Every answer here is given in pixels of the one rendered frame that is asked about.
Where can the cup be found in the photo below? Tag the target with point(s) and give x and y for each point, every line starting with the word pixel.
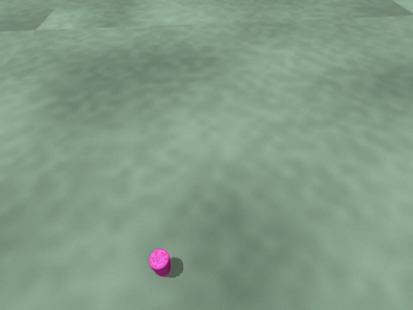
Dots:
pixel 159 261

